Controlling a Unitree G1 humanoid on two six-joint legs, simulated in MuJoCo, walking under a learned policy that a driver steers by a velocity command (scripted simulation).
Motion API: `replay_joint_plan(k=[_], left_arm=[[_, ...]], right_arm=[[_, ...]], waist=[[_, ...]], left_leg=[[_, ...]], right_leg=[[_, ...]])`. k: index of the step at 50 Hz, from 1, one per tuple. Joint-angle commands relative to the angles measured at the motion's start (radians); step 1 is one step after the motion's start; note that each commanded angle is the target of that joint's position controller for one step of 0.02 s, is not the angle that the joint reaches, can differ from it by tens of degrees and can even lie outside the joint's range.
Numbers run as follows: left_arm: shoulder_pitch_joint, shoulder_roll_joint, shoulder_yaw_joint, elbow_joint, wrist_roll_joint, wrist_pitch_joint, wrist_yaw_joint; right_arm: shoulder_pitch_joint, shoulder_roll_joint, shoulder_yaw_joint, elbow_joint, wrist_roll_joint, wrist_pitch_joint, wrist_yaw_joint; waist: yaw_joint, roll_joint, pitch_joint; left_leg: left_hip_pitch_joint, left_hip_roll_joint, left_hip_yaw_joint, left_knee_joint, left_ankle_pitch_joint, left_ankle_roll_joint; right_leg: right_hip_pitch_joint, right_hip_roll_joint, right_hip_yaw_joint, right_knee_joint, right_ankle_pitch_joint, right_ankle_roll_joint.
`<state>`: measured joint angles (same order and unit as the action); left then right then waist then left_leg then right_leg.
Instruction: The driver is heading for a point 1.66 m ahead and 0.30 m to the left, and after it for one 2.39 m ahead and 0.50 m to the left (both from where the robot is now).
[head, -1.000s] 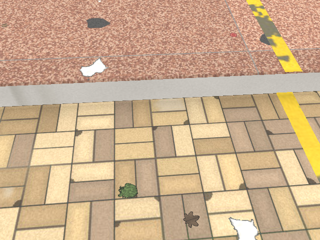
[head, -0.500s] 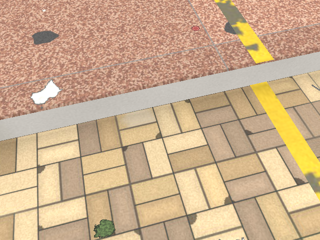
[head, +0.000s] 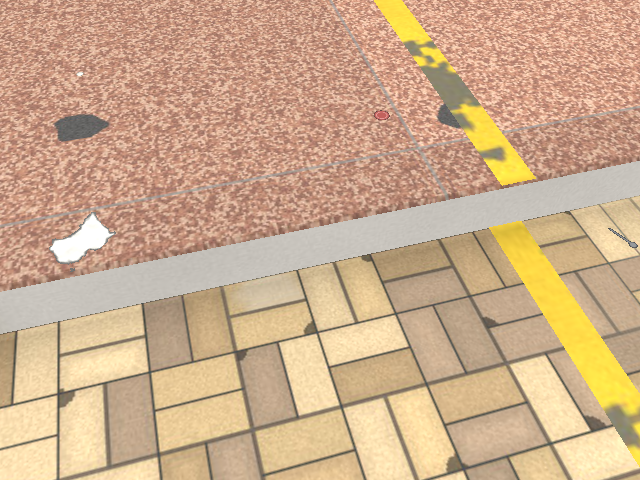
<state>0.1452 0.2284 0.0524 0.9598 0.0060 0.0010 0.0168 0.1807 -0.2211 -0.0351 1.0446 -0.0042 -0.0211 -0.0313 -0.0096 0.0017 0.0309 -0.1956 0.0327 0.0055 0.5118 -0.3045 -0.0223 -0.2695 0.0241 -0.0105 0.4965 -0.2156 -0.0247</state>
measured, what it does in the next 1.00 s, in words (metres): stands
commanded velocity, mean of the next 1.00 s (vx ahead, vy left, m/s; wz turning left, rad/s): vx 0.00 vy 0.00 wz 0.00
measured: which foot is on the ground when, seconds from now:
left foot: down 0.00-1.00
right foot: down 0.00-1.00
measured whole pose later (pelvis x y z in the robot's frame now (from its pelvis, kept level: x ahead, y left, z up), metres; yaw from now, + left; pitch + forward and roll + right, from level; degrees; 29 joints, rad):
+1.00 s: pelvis +0.01 +0.00 +0.00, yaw +0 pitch -1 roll +0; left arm 0.16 0.20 0.03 1.12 0.00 0.01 0.03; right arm 0.29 -0.19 -0.02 1.10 0.00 -0.02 -0.05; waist 0.00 0.00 0.03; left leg -0.17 0.02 0.01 0.48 -0.30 -0.02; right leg -0.25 0.01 0.00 0.49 -0.23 -0.02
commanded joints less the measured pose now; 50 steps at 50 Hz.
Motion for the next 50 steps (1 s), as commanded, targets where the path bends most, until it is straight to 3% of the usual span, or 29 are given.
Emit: replay_joint_plan(k=[1, 24, 50], left_arm=[[-0.019, 0.094, 0.017, -0.026, -0.002, -0.008, 0.005], [-0.031, 0.096, 0.006, 0.095, -0.006, 0.002, 0.016], [0.026, 0.075, -0.008, 0.138, -0.009, 0.003, 0.021]], right_arm=[[0.018, -0.123, -0.02, -0.024, 0.001, -0.003, -0.004], [0.061, -0.098, -0.008, 0.025, -0.002, 0.008, -0.013], [0.173, -0.059, 0.006, 0.045, 0.0, 0.001, -0.018]], waist=[[-0.003, -0.002, -0.061], [0.005, -0.001, -0.015], [0.011, 0.001, 0.007]], left_leg=[[-0.041, 0.037, -0.031, -0.088, 0.185, 0.033], [-0.038, 0.01, -0.005, -0.115, 0.12, 0.024], [-0.061, 0.001, -0.001, -0.122, 0.094, 0.026]], right_leg=[[0.105, -0.059, 0.057, -0.048, 0.216, -0.034], [0.098, -0.06, 0.056, -0.075, 0.134, -0.028], [0.078, -0.053, 0.049, -0.082, 0.096, -0.023]])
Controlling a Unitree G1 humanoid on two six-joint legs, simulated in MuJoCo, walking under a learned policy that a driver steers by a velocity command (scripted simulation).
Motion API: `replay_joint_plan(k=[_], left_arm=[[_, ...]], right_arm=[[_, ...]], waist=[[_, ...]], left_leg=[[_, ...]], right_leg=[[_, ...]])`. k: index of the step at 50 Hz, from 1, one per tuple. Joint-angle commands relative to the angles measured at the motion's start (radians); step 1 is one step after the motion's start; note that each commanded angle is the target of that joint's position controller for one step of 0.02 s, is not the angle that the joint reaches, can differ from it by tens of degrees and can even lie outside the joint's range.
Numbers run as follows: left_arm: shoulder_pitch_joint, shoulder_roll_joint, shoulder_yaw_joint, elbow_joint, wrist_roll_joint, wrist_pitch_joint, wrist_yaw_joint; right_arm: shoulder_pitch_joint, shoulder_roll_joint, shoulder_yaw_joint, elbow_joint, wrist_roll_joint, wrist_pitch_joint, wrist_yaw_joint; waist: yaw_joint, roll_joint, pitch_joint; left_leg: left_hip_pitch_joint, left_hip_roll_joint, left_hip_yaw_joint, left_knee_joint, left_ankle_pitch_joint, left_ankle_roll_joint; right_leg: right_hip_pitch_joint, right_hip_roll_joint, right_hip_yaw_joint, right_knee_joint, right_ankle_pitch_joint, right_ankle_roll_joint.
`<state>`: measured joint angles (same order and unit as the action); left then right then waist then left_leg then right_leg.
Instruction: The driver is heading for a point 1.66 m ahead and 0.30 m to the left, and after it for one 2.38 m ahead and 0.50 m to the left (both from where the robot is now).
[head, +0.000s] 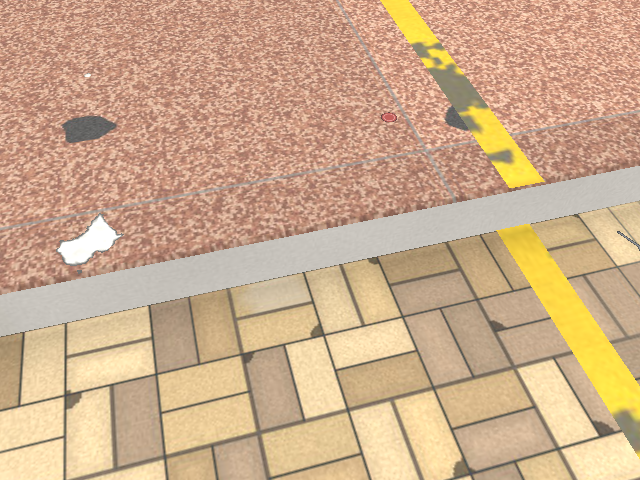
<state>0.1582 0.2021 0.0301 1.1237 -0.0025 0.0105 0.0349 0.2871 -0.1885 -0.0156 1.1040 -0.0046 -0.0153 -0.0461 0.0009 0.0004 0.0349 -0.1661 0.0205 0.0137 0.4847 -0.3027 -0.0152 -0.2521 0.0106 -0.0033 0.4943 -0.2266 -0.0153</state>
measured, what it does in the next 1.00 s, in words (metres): shifts its weight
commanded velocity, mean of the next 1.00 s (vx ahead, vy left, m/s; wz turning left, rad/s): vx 0.06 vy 0.00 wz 0.00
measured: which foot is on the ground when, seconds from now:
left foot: down 0.00-1.00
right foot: down 0.00-1.00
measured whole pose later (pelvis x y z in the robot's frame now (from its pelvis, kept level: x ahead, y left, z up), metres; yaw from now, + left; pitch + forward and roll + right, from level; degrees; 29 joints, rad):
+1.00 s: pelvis +0.06 -0.01 -0.01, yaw +0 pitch +1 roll +0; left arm 0.27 0.19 0.04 1.09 -0.04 -0.09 0.00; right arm 0.47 -0.20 -0.05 1.08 0.03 -0.06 -0.03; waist -0.01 0.03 -0.02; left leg -0.14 0.04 -0.01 0.57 -0.44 0.00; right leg -0.27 0.01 -0.06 0.60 -0.38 -0.09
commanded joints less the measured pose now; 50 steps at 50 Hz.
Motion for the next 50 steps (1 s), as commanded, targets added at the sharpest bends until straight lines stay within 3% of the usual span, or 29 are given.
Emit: replay_joint_plan(k=[1, 36, 37, 39, 41, 43, 44, 45, 47, 49, 50], left_arm=[[0.016, 0.1, 0.013, -0.026, 0.0, -0.006, 0.003], [0.086, 0.077, 0.008, -0.024, -0.003, -0.008, 0.01], [0.104, 0.066, 0.006, -0.013, -0.003, -0.007, 0.011], [0.116, 0.088, 0.017, -0.013, -0.015, -0.006, 0.014], [0.098, 0.082, 0.018, -0.033, -0.019, -0.026, 0.01], [0.066, 0.058, 0.015, -0.056, -0.023, -0.062, -0.003], [0.036, 0.037, 0.012, -0.073, -0.024, -0.078, -0.012], [0.019, 0.02, 0.007, -0.087, -0.028, -0.092, -0.021], [0.026, 0.026, 0.008, -0.097, -0.033, -0.111, -0.034], [0.169, 0.04, 0.02, -0.045, -0.041, -0.12, -0.036], [0.287, 0.079, 0.039, -0.001, -0.034, -0.118, -0.033]], right_arm=[[0.069, -0.091, -0.014, -0.015, 0.0, -0.005, -0.003], [0.134, -0.06, -0.014, -0.023, 0.004, -0.006, -0.002], [0.156, -0.051, -0.013, -0.012, 0.004, -0.005, -0.003], [0.15, -0.08, -0.024, -0.021, 0.016, -0.002, -0.009], [0.156, -0.089, -0.029, -0.039, 0.024, -0.015, -0.01], [0.213, -0.113, -0.04, -0.034, 0.033, -0.04, -0.002], [0.251, -0.143, -0.051, -0.027, 0.035, -0.049, 0.003], [0.244, -0.171, -0.061, -0.03, 0.036, -0.055, 0.007], [0.192, -0.165, -0.06, -0.058, 0.032, -0.063, 0.014], [0.095, -0.151, -0.055, -0.094, 0.042, -0.06, 0.022], [0.044, -0.149, -0.054, -0.119, 0.04, -0.063, 0.024]], waist=[[0.001, 0.003, 0.004], [0.001, 0.005, 0.019], [0.001, 0.005, -0.005], [0.002, 0.02, 0.045], [-0.008, 0.026, 0.124], [-0.035, 0.077, 0.137], [-0.049, 0.137, 0.129], [-0.044, 0.19, 0.14], [-0.012, 0.174, 0.156], [0.072, 0.14, 0.133], [0.117, 0.085, 0.09]], left_leg=[[-0.091, 0.013, -0.009, -0.095, 0.093, 0.019], [-0.096, 0.008, -0.012, -0.093, 0.11, 0.027], [-0.087, -0.002, -0.002, -0.097, 0.01, 0.031], [-0.138, -0.01, -0.012, -0.084, -0.304, 0.07], [-0.192, 0.035, -0.082, -0.105, -0.466, 0.116], [-0.126, 0.12, -0.214, -0.16, -0.489, 0.172], [-0.062, 0.195, -0.326, -0.224, -0.515, 0.212], [-0.04, 0.278, -0.443, -0.28, -0.512, 0.255], [-0.08, 0.307, -0.462, -0.285, -0.414, 0.261], [-0.196, 0.204, -0.284, -0.187, -0.261, 0.182], [-0.292, 0.129, -0.179, -0.051, -0.073, 0.135]], right_leg=[[0.06, -0.04, 0.041, -0.079, 0.108, -0.032], [0.057, -0.037, 0.031, -0.063, 0.133, -0.022], [0.067, -0.025, 0.019, -0.063, 0.025, -0.023], [-0.006, 0.005, -0.003, -0.032, -0.341, -0.044], [-0.104, -0.016, 0.028, -0.018, -0.474, -0.069], [-0.194, -0.016, 0.014, 0.074, -0.373, -0.063], [-0.253, 0.004, -0.034, 0.169, -0.279, -0.051], [-0.288, 0.002, -0.054, 0.247, -0.199, -0.057], [-0.258, -0.026, -0.033, 0.244, -0.227, -0.089], [0.023, 0.003, -0.064, 0.009, -0.159, -0.098], [0.21, -0.009, -0.008, -0.03, -0.079, -0.098]])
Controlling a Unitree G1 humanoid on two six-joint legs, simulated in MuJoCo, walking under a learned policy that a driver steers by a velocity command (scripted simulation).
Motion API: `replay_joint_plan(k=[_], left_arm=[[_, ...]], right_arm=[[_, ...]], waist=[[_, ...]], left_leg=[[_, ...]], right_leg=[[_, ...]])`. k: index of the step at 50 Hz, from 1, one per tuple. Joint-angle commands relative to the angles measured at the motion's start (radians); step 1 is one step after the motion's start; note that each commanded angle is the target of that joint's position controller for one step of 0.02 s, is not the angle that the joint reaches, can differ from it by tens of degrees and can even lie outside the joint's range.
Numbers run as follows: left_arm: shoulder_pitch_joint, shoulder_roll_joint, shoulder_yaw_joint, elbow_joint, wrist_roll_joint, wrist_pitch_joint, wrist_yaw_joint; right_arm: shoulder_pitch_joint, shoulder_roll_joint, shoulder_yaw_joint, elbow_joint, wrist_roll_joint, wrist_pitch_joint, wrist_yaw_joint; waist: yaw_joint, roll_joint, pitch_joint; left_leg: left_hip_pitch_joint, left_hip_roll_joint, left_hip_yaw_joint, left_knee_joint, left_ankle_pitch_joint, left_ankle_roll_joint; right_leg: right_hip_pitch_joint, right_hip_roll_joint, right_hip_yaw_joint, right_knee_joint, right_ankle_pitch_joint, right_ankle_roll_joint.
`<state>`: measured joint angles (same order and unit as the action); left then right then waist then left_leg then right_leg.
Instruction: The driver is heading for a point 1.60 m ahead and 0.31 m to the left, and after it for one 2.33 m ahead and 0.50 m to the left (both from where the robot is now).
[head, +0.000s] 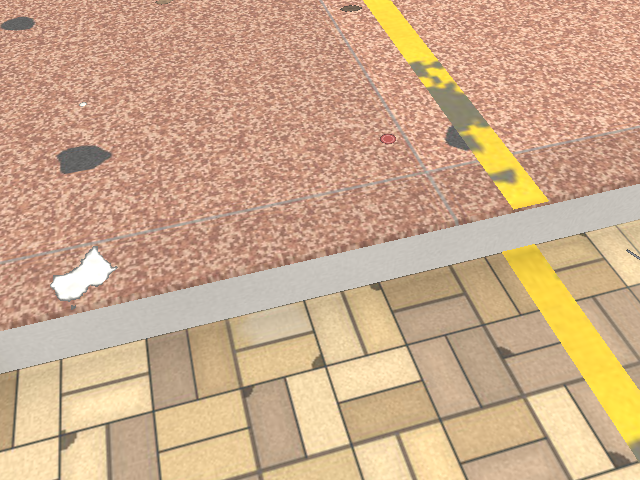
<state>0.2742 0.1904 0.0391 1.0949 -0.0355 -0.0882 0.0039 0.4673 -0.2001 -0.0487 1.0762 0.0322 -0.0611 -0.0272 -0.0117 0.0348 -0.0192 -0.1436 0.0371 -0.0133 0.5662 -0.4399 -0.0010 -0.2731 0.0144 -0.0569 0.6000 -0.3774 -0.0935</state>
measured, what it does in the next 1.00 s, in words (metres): walks ahead: left foot, then right foot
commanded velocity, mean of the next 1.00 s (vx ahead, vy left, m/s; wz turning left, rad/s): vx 0.46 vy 0.00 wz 0.00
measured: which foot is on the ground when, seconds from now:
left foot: down 0.00-0.00, up 0.02-0.42, down 0.44-1.00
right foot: down 0.00-0.46, up 0.48-0.96, down 0.98-1.00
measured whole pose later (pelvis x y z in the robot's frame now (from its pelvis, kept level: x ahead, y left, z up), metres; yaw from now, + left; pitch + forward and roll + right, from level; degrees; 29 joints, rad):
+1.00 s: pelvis +0.53 +0.01 +0.00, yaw +0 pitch +2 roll +2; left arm 0.06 0.20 0.02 0.85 0.05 -0.09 -0.02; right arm 0.40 -0.23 -0.04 1.02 -0.02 -0.09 0.00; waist -0.05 -0.01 0.03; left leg -0.01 -0.02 0.05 0.47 -0.41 0.02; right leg -0.45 -0.03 -0.08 0.50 -0.08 -0.07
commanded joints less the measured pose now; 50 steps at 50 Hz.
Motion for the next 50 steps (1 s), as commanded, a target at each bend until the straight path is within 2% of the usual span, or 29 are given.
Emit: replay_joint_plan(k=[1, 2, 3, 4, 5, 7, 8, 13, 15, 18, 20, 22, 23, 24, 25, 26, 27, 28, 30, 32, 38, 39, 40, 42, 45, 47, 48, 49, 50], left_arm=[[0.34, 0.198, 0.064, 0.063, 0.003, -0.02, 0.001], [0.433, 0.252, 0.069, 0.069, 0.014, -0.029, -0.012], [0.331, 0.164, 0.039, 0.043, 0.027, -0.039, -0.009], [0.249, 0.116, 0.024, 0.012, 0.026, -0.042, -0.011], [0.195, 0.11, 0.016, -0.009, 0.027, -0.039, -0.016], [0.188, 0.071, -0.003, -0.015, 0.031, -0.021, -0.018], [0.209, 0.066, -0.007, -0.011, 0.033, -0.013, -0.012], [0.201, 0.139, -0.003, -0.044, 0.04, -0.001, 0.02], [0.238, 0.169, 0.007, -0.041, 0.03, -0.005, 0.024], [0.253, 0.172, 0.016, -0.031, 0.015, -0.005, 0.025], [0.231, 0.191, 0.026, -0.039, 0.023, 0.003, 0.023], [0.197, 0.192, 0.027, -0.055, 0.037, 0.021, 0.02], [0.2, 0.153, 0.01, -0.082, 0.051, 0.02, 0.015], [0.345, -0.022, -0.034, -0.083, 0.034, -0.003, -0.002], [0.265, 0.081, -0.011, -0.082, 0.005, -0.036, -0.01], [0.148, 0.144, 0.006, -0.128, -0.018, -0.051, -0.012], [0.083, 0.159, 0.009, -0.147, -0.013, -0.057, -0.002], [0.062, 0.156, 0.019, -0.149, 0.005, -0.051, 0.008], [0.111, 0.117, 0.023, -0.143, 0.013, -0.019, 0.012], [0.095, 0.102, 0.025, -0.154, 0.014, 0.001, 0.015], [-0.149, 0.117, 0.031, -0.24, 0.031, -0.006, 0.011], [-0.166, 0.057, -0.001, -0.254, 0.096, 0.018, -0.03], [-0.205, 0.042, -0.004, -0.264, 0.091, 0.029, -0.045], [-0.262, 0.068, -0.005, -0.287, 0.073, 0.036, -0.052], [-0.296, 0.114, 0.002, -0.318, 0.072, 0.023, -0.041], [-0.221, 0.133, 0.011, -0.307, 0.075, 0.006, -0.029], [-0.096, 0.14, 0.018, -0.267, 0.08, -0.006, -0.021], [0.069, 0.179, 0.032, -0.215, 0.096, -0.022, -0.008], [0.201, 0.304, 0.063, -0.197, 0.117, -0.028, 0.001]], right_arm=[[-0.181, -0.089, -0.008, -0.127, 0.001, -0.031, 0.007], [-0.178, -0.039, 0.005, -0.157, 0.001, -0.054, 0.004], [-0.186, -0.078, -0.006, -0.157, 0.015, -0.066, 0.011], [-0.184, -0.08, -0.005, -0.152, 0.021, -0.071, 0.024], [-0.19, -0.08, -0.009, -0.149, 0.013, -0.075, 0.027], [-0.221, -0.103, -0.028, -0.157, -0.001, -0.07, 0.034], [-0.223, -0.083, -0.026, -0.159, -0.001, -0.061, 0.041], [-0.466, -0.028, 0.006, -0.26, -0.009, -0.047, 0.049], [-0.528, -0.048, 0.008, -0.287, -0.004, -0.046, 0.056], [-0.572, -0.085, 0.003, -0.318, 0.001, -0.049, 0.07], [-0.503, -0.128, -0.016, -0.311, -0.001, -0.054, 0.074], [-0.223, -0.204, -0.058, -0.232, 0.003, -0.046, 0.064], [-0.048, -0.275, -0.077, -0.195, -0.01, -0.037, 0.052], [0.008, -0.325, -0.081, -0.168, -0.031, -0.037, 0.062], [-0.032, -0.23, -0.055, -0.171, -0.028, -0.041, 0.063], [-0.133, -0.193, -0.043, -0.182, -0.021, -0.048, 0.061], [-0.233, -0.167, -0.032, -0.205, -0.023, -0.055, 0.063], [-0.285, -0.146, -0.026, -0.208, -0.033, -0.062, 0.069], [-0.299, -0.111, -0.015, -0.189, -0.043, -0.069, 0.075], [-0.269, -0.127, -0.016, -0.165, -0.035, -0.072, 0.069], [-0.168, -0.185, -0.025, -0.139, -0.028, -0.058, 0.026], [-0.105, -0.135, -0.012, -0.103, -0.044, -0.055, 0.04], [-0.084, -0.13, -0.011, -0.1, -0.046, -0.054, 0.045], [-0.056, -0.148, -0.015, -0.093, -0.05, -0.053, 0.045], [-0.049, -0.188, -0.027, -0.089, -0.06, -0.048, 0.037], [-0.058, -0.189, -0.028, -0.085, -0.062, -0.042, 0.028], [-0.066, -0.18, -0.024, -0.084, -0.061, -0.035, 0.025], [-0.061, -0.146, -0.011, -0.095, -0.061, -0.035, 0.021], [0.01, -0.056, 0.015, -0.138, -0.018, -0.041, 0.028]], waist=[[0.185, -0.196, 0.085], [0.188, -0.363, 0.015], [0.123, -0.198, 0.071], [0.089, -0.132, 0.101], [0.064, -0.084, 0.107], [0.046, -0.089, 0.114], [0.043, -0.105, 0.11], [0.066, -0.099, 0.172], [0.077, -0.12, 0.176], [0.057, -0.118, 0.184], [0.0, -0.147, 0.103], [-0.143, -0.164, -0.076], [-0.192, -0.061, -0.211], [-0.09, 0.25, -0.392], [-0.118, 0.173, -0.336], [-0.093, 0.128, -0.162], [-0.057, 0.008, -0.09], [-0.018, -0.028, -0.046], [0.039, 0.013, -0.029], [0.053, 0.024, 0.015], [-0.003, 0.008, 0.072], [0.003, -0.017, 0.097], [-0.019, 0.007, 0.106], [-0.04, 0.023, 0.109], [-0.036, 0.032, 0.094], [0.001, 0.052, 0.058], [0.057, 0.04, -0.004], [0.109, -0.001, -0.116], [0.106, -0.221, -0.261]], left_leg=[[-0.492, -0.024, 0.037, 0.248, 0.203, 0.045], [-0.657, -0.097, 0.016, 0.538, -0.061, 0.028], [-0.745, -0.028, -0.071, 0.706, -0.059, 0.053], [-0.773, 0.012, -0.08, 0.748, 0.034, 0.08], [-0.771, 0.049, -0.063, 0.721, 0.121, 0.092], [-0.721, 0.086, -0.024, 0.629, 0.212, 0.087], [-0.698, 0.089, -0.005, 0.598, 0.231, 0.076], [-0.572, 0.048, 0.067, 0.205, 0.42, 0.022], [-0.501, 0.024, 0.083, 0.099, 0.463, 0.026], [-0.488, 0.013, 0.061, -0.006, 0.466, 0.067], [-0.374, -0.027, 0.076, -0.016, 0.416, 0.102], [-0.011, -0.08, 0.103, -0.004, 0.379, 0.152], [0.313, 0.113, -0.128, 0.017, 0.318, 0.212], [0.587, 0.357, -0.683, -0.176, 0.026, 0.383], [0.539, 0.331, -0.79, -0.298, -0.048, 0.339], [0.389, 0.307, -0.617, -0.305, 0.026, 0.286], [0.213, 0.275, -0.473, -0.326, 0.179, 0.259], [0.072, 0.24, -0.366, -0.347, 0.299, 0.242], [-0.051, 0.193, -0.255, -0.4, 0.35, 0.239], [-0.111, 0.177, -0.188, -0.445, 0.365, 0.252], [-0.044, 0.149, -0.092, -0.487, 0.402, 0.226], [-0.105, 0.108, -0.023, -0.487, 0.409, 0.205], [-0.12, 0.091, 0.001, -0.489, 0.41, 0.19], [-0.05, 0.111, -0.007, -0.477, 0.421, 0.184], [0.12, 0.169, -0.034, -0.393, 0.567, 0.172], [0.195, 0.187, -0.04, -0.278, 0.751, 0.154], [0.204, 0.155, -0.013, -0.126, 0.854, 0.138], [0.111, 0.103, 0.018, 0.074, 0.785, 0.119], [-0.236, -0.012, 0.097, 0.42, 0.417, 0.07]], right_leg=[[0.418, -0.194, 0.366, -0.284, 0.001, -0.101], [0.522, -0.39, 0.762, -0.418, 0.031, -0.217], [0.485, -0.411, 0.737, -0.395, 0.055, -0.21], [0.444, -0.371, 0.598, -0.389, 0.103, -0.174], [0.412, -0.327, 0.48, -0.402, 0.157, -0.141], [0.361, -0.254, 0.305, -0.423, 0.342, -0.089], [0.34, -0.236, 0.258, -0.431, 0.392, -0.082], [0.154, -0.186, 0.13, -0.508, 0.426, -0.085], [0.157, -0.206, 0.123, -0.534, 0.406, -0.089], [0.278, -0.253, 0.109, -0.497, 0.488, -0.072], [0.366, -0.268, 0.089, -0.371, 0.801, -0.046], [0.306, -0.213, 0.037, -0.024, 1.036, -0.003], [0.055, -0.157, 0.014, 0.306, 0.729, 0.025], [-0.28, 0.053, 0.086, 0.674, -0.097, 0.074], [-0.388, 0.02, 0.217, 0.806, -0.161, 0.045], [-0.464, -0.032, 0.182, 0.823, -0.086, 0.029], [-0.414, -0.09, 0.162, 0.77, 0.022, 0.023], [-0.353, -0.127, 0.15, 0.711, 0.079, 0.024], [-0.254, -0.167, 0.154, 0.641, 0.113, 0.023], [-0.27, -0.182, 0.136, 0.569, 0.124, 0.037], [-0.417, -0.173, 0.1, 0.206, 0.426, 0.088], [-0.319, -0.144, 0.01, 0.146, 0.443, 0.097], [-0.271, -0.127, -0.013, 0.096, 0.474, 0.097], [-0.258, -0.117, -0.016, 0.039, 0.479, 0.093], [-0.269, -0.099, 0.0, -0.049, 0.348, 0.067], [-0.188, -0.067, -0.004, -0.098, 0.23, 0.036], [-0.052, -0.034, -0.022, -0.177, 0.235, 0.013], [0.183, -0.075, 0.018, -0.177, 0.279, -0.018], [0.535, -0.355, 0.388, -0.175, 0.318, -0.124]])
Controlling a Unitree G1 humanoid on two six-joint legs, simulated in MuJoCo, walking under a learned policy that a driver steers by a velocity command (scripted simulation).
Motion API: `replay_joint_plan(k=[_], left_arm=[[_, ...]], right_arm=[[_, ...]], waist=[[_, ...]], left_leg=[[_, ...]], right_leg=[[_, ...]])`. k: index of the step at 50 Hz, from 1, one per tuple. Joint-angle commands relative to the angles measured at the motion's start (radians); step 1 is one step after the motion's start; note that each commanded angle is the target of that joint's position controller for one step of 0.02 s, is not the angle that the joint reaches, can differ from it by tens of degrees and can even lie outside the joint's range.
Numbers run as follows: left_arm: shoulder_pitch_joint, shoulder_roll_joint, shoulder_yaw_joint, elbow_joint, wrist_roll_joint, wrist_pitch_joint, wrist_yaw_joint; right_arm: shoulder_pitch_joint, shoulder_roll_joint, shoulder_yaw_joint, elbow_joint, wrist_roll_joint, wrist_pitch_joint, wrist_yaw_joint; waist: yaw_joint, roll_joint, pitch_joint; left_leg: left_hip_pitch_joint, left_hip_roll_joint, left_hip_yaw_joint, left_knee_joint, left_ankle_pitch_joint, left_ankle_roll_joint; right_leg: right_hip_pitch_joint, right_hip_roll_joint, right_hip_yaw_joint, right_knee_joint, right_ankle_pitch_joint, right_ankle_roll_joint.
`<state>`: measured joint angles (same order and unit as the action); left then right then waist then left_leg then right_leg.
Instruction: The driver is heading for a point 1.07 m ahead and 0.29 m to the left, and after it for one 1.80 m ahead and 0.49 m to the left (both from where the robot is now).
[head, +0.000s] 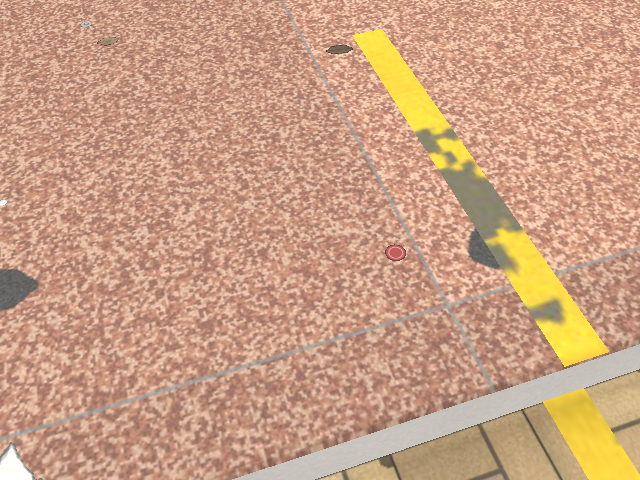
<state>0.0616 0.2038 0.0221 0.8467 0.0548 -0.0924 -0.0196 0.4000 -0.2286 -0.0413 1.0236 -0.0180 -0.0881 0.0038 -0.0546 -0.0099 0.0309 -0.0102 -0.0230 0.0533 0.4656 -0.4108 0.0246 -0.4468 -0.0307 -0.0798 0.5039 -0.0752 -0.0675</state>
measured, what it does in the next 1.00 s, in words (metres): climbs: left foot, then right foot 0.16 m higher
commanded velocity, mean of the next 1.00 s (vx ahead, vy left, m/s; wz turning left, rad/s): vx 0.50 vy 0.00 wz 0.04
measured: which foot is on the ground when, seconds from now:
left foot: down 0.00-0.00, up 0.02-0.46, down 0.48-0.98, up 1.00-1.00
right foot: down 0.00-0.48, up 0.50-0.92, down 0.94-1.00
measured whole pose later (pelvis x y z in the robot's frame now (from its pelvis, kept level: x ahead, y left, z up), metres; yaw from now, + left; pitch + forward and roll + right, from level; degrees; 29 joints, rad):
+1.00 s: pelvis +0.49 -0.01 +0.05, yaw +3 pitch +3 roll -2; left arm -0.04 0.09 -0.06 0.63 0.02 -0.03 -0.02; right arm 0.52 -0.12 -0.01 1.08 0.01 -0.08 0.01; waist -0.04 -0.01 0.03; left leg -0.10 0.02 -0.03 0.67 -0.10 0.09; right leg -0.86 -0.01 -0.21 1.25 -0.44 -0.15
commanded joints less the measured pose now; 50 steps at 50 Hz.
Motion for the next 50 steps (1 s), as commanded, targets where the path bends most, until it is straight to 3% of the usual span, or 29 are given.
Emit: replay_joint_plan(k=[1, 2, 3, 5, 8, 13, 15, 19, 22, 23, 24, 25, 26, 27, 28, 30, 33, 35, 37, 39, 41, 43, 44, 45, 46, 47, 48, 49, 50], left_arm=[[0.428, 0.305, 0.096, 0.074, -0.006, -0.004, 0.014], [0.332, 0.236, 0.078, 0.051, -0.024, 0.003, 0.007], [0.253, 0.163, 0.06, 0.037, -0.028, 0.001, 0.002], [0.206, 0.099, 0.04, 0.048, -0.038, -0.006, 0.006], [0.253, 0.103, 0.037, 0.083, -0.042, -0.025, 0.008], [0.301, 0.118, 0.035, 0.117, -0.039, -0.023, 0.013], [0.339, 0.104, 0.032, 0.132, -0.028, -0.016, 0.016], [0.388, 0.113, 0.031, 0.151, -0.022, -0.001, 0.026], [0.32, 0.131, 0.036, 0.137, -0.03, 0.007, 0.026], [0.278, 0.142, 0.04, 0.128, -0.057, 0.01, 0.025], [0.22, 0.109, 0.032, 0.087, -0.072, 0.003, 0.021], [0.281, -0.003, 0.01, 0.072, -0.037, 0.0, 0.019], [0.411, -0.006, 0.018, 0.091, -0.049, 0.015, 0.016], [0.327, 0.04, 0.025, 0.086, -0.021, 0.023, 0.011], [0.243, 0.047, 0.034, 0.06, -0.014, 0.023, 0.005], [0.221, -0.005, 0.021, 0.037, -0.012, 0.037, -0.01], [0.11, -0.079, -0.013, -0.051, -0.017, 0.061, -0.004], [-0.006, -0.114, -0.039, -0.137, -0.027, 0.073, 0.027], [-0.125, -0.121, -0.058, -0.23, -0.031, 0.075, 0.046], [-0.214, -0.111, -0.081, -0.318, -0.034, 0.072, 0.05], [-0.276, -0.12, -0.102, -0.384, -0.031, 0.075, 0.039], [-0.216, -0.112, -0.109, -0.359, -0.034, 0.084, 0.011], [-0.157, -0.13, -0.11, -0.347, -0.049, 0.08, 0.008], [-0.096, -0.088, -0.092, -0.32, -0.054, 0.08, 0.012], [0.032, -0.045, -0.066, -0.278, -0.055, 0.081, 0.013], [0.174, -0.006, -0.046, -0.245, -0.054, 0.074, 0.011], [0.317, 0.067, -0.014, -0.203, -0.03, 0.056, 0.007], [0.383, 0.177, 0.031, -0.149, -0.013, 0.049, 0.009], [0.327, 0.222, 0.058, -0.126, -0.035, 0.081, 0.015]], right_arm=[[0.098, -0.079, -0.008, -0.067, 0.026, -0.013, -0.006], [0.032, -0.121, -0.021, -0.065, 0.004, -0.005, -0.005], [-0.027, -0.094, -0.015, -0.074, 0.0, -0.007, 0.003], [-0.062, -0.064, -0.009, -0.079, -0.015, 0.009, 0.01], [-0.046, -0.046, -0.004, -0.067, -0.03, 0.033, 0.019], [-0.24, -0.031, 0.008, -0.132, -0.026, 0.039, 0.025], [-0.219, -0.003, 0.021, -0.12, -0.016, 0.043, 0.015], [-0.254, -0.02, 0.019, -0.153, -0.026, 0.039, -0.008], [-0.092, -0.025, 0.004, -0.11, -0.015, 0.018, -0.022], [0.057, -0.026, -0.008, -0.06, -0.009, 0.006, -0.027], [0.192, -0.135, -0.037, -0.024, -0.03, -0.001, -0.037], [0.183, -0.214, -0.047, -0.025, -0.028, 0.001, -0.025], [0.166, -0.242, -0.064, -0.013, -0.002, 0.024, -0.02], [0.06, -0.119, -0.041, -0.035, 0.006, 0.032, -0.009], [0.003, -0.052, -0.021, -0.038, 0.008, 0.034, -0.001], [0.021, 0.006, 0.003, -0.012, -0.003, 0.026, -0.006], [0.098, -0.013, 0.011, 0.04, -0.012, 0.0, 0.002], [0.158, -0.026, 0.019, 0.063, -0.016, -0.011, 0.007], [0.172, -0.022, 0.032, 0.08, -0.011, -0.017, 0.007], [0.194, -0.014, 0.045, 0.106, 0.003, -0.016, -0.002], [0.25, 0.004, 0.06, 0.141, 0.019, -0.002, -0.032], [0.239, 0.02, 0.064, 0.105, 0.041, 0.014, -0.05], [0.201, -0.02, 0.059, 0.077, 0.04, 0.007, -0.049], [0.199, -0.08, 0.046, 0.053, 0.038, 0.005, -0.048], [0.196, -0.15, 0.024, 0.036, 0.018, 0.003, -0.042], [0.165, -0.211, -0.006, 0.027, 0.023, 0.001, -0.03], [0.104, -0.202, -0.019, 0.0, 0.032, -0.014, -0.016], [0.149, -0.085, -0.013, -0.064, 0.063, -0.028, 0.013], [0.078, -0.053, -0.033, -0.078, 0.001, -0.029, 0.043]], waist=[[0.143, -0.255, -0.362], [0.109, -0.114, -0.234], [0.093, -0.05, -0.132], [0.049, -0.061, -0.037], [0.026, -0.059, -0.059], [0.056, -0.062, 0.011], [0.059, -0.11, -0.014], [0.061, -0.083, 0.009], [-0.031, -0.043, -0.034], [-0.11, -0.018, -0.091], [-0.149, 0.084, -0.119], [-0.039, 0.207, -0.092], [0.0, 0.258, -0.155], [0.023, 0.111, -0.006], [0.021, 0.101, 0.07], [0.065, 0.057, 0.082], [0.075, 0.022, 0.082], [0.049, 0.073, 0.073], [0.043, 0.108, 0.108], [0.054, 0.06, 0.116], [0.034, 0.049, 0.108], [0.015, -0.028, 0.02], [0.056, 0.041, -0.049], [0.098, 0.072, -0.157], [0.158, 0.146, -0.267], [0.231, 0.245, -0.355], [0.303, 0.22, -0.435], [0.249, -0.052, -0.492], [0.231, -0.159, -0.461]], left_leg=[[-0.558, -0.049, -0.016, 0.714, -0.111, 0.042], [-0.612, 0.024, -0.089, 0.774, -0.058, 0.06], [-0.613, 0.062, -0.091, 0.753, 0.024, 0.064], [-0.54, 0.114, -0.082, 0.651, 0.107, 0.049], [-0.501, 0.109, -0.05, 0.631, 0.155, 0.02], [-0.558, 0.125, -0.008, 0.396, 0.269, -0.019], [-0.472, 0.097, 0.037, 0.358, 0.255, -0.014], [-0.51, 0.088, 0.04, 0.343, 0.14, 0.04], [-0.289, 0.015, 0.062, 0.154, 0.147, 0.084], [-0.106, -0.004, 0.072, -0.015, 0.283, 0.087], [0.076, 0.167, -0.161, -0.156, 0.272, 0.11], [0.156, 0.372, -0.426, -0.142, 0.673, 0.114], [0.14, 0.447, -0.633, -0.239, 0.341, 0.256], [0.028, 0.4, -0.563, -0.284, -0.04, 0.261], [-0.058, 0.338, -0.473, -0.314, -0.153, 0.243], [-0.135, 0.263, -0.333, -0.294, -0.044, 0.198], [-0.174, 0.258, -0.259, -0.259, 0.104, 0.174], [-0.159, 0.282, -0.259, -0.29, 0.132, 0.194], [-0.137, 0.294, -0.252, -0.327, 0.119, 0.19], [-0.118, 0.25, -0.18, -0.375, 0.085, 0.151], [-0.113, 0.21, -0.163, -0.422, 0.261, 0.155], [-0.21, 0.172, -0.082, -0.534, 0.686, 0.197], [-0.186, 0.196, -0.058, -0.476, 1.09, 0.193], [-0.106, 0.221, -0.04, -0.348, 1.551, 0.185], [0.028, 0.248, -0.063, -0.171, 1.797, 0.185], [0.121, 0.277, -0.085, 0.03, 1.918, 0.174], [0.059, 0.249, -0.073, 0.309, 1.75, 0.148], [-0.303, 0.078, -0.079, 0.67, 1.127, 0.096], [-0.486, -0.068, -0.161, 1.112, 0.333, 0.073]], right_leg=[[0.761, -0.399, 0.684, -0.196, 0.015, -0.21], [0.644, -0.349, 0.568, -0.208, -0.075, -0.185], [0.507, -0.31, 0.463, -0.246, -0.099, -0.167], [0.34, -0.228, 0.302, -0.321, 0.008, -0.112], [0.321, -0.19, 0.197, -0.328, 0.204, -0.121], [0.311, -0.156, 0.115, -0.368, 0.195, -0.131], [0.297, -0.144, 0.078, -0.343, 0.191, -0.137], [0.395, -0.237, 0.159, -0.27, 0.269, -0.172], [0.387, -0.189, 0.099, -0.025, 0.631, -0.138], [0.333, -0.118, 0.046, 0.181, 0.672, -0.108], [0.117, -0.041, 0.012, 0.472, 0.342, -0.046], [-0.112, 0.071, 0.019, 0.761, -0.404, -0.007], [-0.237, 0.086, 0.106, 0.924, -0.378, -0.011], [-0.34, 0.014, 0.093, 1.017, -0.301, -0.006], [-0.405, 0.003, 0.064, 1.11, -0.265, -0.01], [-0.474, -0.024, 0.067, 1.233, -0.21, -0.011], [-0.681, -0.022, 0.047, 1.413, -0.251, -0.011], [-0.847, 0.003, 0.018, 1.625, -0.342, -0.026], [-0.997, 0.0, 0.034, 1.706, -0.403, -0.047], [-1.022, -0.041, -0.007, 1.521, -0.444, -0.054], [-0.955, -0.055, -0.065, 1.359, -0.427, -0.049], [-0.488, -0.025, -0.169, 0.983, -0.335, -0.045], [-0.282, 0.006, -0.159, 0.851, -0.301, -0.06], [-0.135, 0.078, -0.18, 0.8, -0.333, -0.063], [-0.057, 0.12, -0.16, 0.733, -0.392, -0.07], [0.031, 0.121, -0.069, 0.641, -0.426, -0.096], [0.191, 0.025, 0.112, 0.532, -0.451, -0.144], [0.407, -0.238, 0.658, 0.189, -0.699, -0.216], [0.365, -0.319, 1.127, -0.223, -0.867, -0.233]])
